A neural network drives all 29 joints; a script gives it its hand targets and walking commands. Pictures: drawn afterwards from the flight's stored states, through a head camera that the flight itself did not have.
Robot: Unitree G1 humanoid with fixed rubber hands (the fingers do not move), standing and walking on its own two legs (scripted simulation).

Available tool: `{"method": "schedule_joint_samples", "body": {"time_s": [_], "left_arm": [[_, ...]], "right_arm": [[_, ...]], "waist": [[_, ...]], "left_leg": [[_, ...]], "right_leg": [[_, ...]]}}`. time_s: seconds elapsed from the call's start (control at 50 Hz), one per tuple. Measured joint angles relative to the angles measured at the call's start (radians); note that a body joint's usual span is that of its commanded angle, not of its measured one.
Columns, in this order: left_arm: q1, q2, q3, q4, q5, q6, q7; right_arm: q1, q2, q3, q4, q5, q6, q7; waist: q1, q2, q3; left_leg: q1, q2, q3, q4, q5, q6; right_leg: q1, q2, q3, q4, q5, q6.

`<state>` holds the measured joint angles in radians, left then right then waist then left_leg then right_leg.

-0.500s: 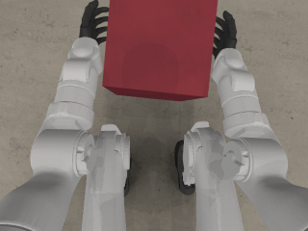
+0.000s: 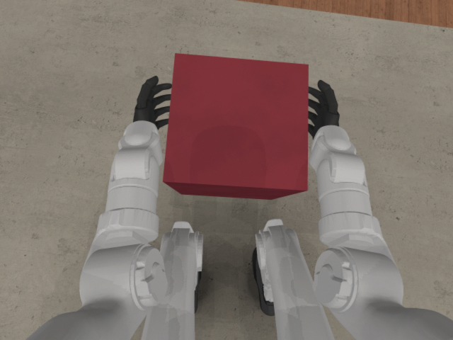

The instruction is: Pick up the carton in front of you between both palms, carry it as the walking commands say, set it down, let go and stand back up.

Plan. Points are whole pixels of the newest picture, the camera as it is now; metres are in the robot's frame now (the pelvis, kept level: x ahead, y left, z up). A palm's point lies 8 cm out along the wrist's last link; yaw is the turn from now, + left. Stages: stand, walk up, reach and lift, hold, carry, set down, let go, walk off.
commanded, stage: reach and lift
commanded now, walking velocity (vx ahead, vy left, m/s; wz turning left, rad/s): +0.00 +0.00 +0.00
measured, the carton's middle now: (233, 141) +0.45 -0.01 -0.12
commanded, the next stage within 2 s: none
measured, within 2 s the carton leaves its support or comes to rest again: neither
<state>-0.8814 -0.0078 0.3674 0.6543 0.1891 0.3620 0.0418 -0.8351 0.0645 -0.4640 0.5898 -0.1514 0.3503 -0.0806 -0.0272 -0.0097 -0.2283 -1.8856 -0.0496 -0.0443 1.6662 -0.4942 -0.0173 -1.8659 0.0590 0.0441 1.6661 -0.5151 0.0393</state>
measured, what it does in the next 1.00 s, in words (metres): rises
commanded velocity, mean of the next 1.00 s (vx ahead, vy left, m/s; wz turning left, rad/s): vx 0.00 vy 0.00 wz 0.00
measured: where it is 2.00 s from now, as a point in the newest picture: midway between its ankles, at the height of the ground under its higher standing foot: (228, 292)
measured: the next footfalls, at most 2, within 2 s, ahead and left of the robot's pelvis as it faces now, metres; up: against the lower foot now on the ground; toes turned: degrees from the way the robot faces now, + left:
none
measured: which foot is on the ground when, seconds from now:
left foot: down 0.00-1.00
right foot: down 0.00-1.00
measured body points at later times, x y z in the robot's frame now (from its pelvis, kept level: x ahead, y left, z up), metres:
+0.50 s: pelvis +0.05 +0.00 +0.14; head +0.16 +0.01 +0.58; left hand +0.42 +0.15 +0.10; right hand +0.42 -0.16 +0.11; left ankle +0.10 +0.12 -0.49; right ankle +0.09 -0.13 -0.49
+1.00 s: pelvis +0.08 -0.01 +0.24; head +0.06 +0.00 +0.69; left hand +0.38 +0.15 +0.25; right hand +0.39 -0.15 +0.26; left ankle +0.10 +0.12 -0.49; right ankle +0.09 -0.13 -0.49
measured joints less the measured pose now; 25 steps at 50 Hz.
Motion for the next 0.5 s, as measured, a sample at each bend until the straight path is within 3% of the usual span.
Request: {"method": "schedule_joint_samples", "body": {"time_s": [0.5], "left_arm": [[0.364, -0.090, -0.036, -0.055, 0.007, -0.028, 0.003]], "right_arm": [[0.322, 0.055, 0.082, -0.004, -0.025, -0.023, 0.023]], "waist": [[0.012, -0.001, 0.002]], "left_leg": [[0.720, 0.012, -0.008, -0.503, 0.056, 0.007]], "right_leg": [[0.714, -0.015, 0.010, -0.500, 0.060, -0.024]]}}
